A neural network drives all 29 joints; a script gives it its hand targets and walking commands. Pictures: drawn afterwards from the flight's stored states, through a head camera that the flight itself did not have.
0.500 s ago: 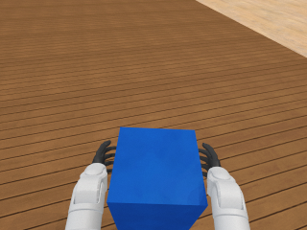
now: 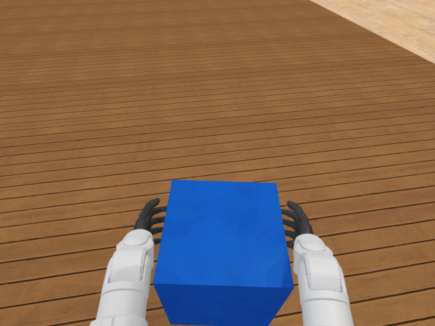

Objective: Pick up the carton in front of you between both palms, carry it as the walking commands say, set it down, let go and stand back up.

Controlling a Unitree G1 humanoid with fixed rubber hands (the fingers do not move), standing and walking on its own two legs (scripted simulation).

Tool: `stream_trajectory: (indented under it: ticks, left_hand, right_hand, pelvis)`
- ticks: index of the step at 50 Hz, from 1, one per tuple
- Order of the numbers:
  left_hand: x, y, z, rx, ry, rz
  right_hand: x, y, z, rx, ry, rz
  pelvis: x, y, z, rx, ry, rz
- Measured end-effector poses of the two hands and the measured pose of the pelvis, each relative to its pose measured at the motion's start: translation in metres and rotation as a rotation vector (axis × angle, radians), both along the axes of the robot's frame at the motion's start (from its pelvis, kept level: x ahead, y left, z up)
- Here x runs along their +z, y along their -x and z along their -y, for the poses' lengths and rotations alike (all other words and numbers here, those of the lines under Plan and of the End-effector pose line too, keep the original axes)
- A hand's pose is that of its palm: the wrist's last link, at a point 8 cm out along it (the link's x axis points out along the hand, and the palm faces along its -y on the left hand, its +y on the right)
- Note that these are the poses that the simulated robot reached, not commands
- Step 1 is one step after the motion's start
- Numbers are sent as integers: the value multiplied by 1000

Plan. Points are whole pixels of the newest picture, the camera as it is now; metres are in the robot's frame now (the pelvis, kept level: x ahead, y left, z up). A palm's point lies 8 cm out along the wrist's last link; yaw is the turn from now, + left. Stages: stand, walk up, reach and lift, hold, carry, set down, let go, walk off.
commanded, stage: hold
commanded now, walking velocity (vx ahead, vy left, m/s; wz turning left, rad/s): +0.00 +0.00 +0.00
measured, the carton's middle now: (221, 256) +0.29 +0.00 -0.04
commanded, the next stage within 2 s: set down in 0.22 s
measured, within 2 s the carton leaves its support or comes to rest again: neither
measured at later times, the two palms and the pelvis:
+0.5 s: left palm (157, 227) +0.31 +0.13 +0.03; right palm (307, 228) +0.32 -0.17 +0.03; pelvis +0.00 -0.02 -0.01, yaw +2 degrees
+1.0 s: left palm (179, 255) +0.37 +0.11 -0.18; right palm (293, 267) +0.34 -0.19 -0.19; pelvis -0.03 +0.01 -0.11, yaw +1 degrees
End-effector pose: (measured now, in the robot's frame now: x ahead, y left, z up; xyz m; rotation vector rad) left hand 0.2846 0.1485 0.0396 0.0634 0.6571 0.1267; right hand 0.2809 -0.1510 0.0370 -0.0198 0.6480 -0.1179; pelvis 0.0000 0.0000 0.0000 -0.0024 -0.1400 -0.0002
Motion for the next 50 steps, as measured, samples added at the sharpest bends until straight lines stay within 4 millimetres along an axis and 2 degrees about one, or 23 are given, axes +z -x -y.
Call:
stream_trajectory:
  ticks: [15, 20, 25, 30, 37, 43, 50]
  left_hand:
    - [7, -2, 17, 31, -5, 5]
    - [4, -12, 17, 44, 6, -2]
    - [-10, -28, 19, 40, 19, -18]
    - [-42, -45, 25, -1, 0, -45]
    - [-119, -58, 32, -48, -10, -51]
    - [-182, -65, 33, -42, 14, -14]
    - [-221, -81, 36, -30, 51, 35]
  right_hand:
    - [6, -12, 17, 23, -22, 5]
    - [3, -23, 17, 11, -49, -3]
    - [-12, -36, 19, -31, -88, -20]
    - [-45, -43, 25, -49, -69, -44]
    - [-122, -42, 31, -63, -25, -49]
    - [-185, -46, 32, -79, -26, -12]
    - [-223, -58, 35, -104, -41, 39]
  pelvis:
    - [0, -1, 25, 25, -5, 8]
    - [-1, -2, 27, 28, -2, 4]
    - [-6, -2, 25, 29, 4, -24]
    - [-14, 2, 18, 24, 6, -117]
    - [-36, 15, 5, -1, -10, -334]
    - [-69, 26, -6, -1, -17, -537]
    - [-111, 35, -14, 5, -18, -683]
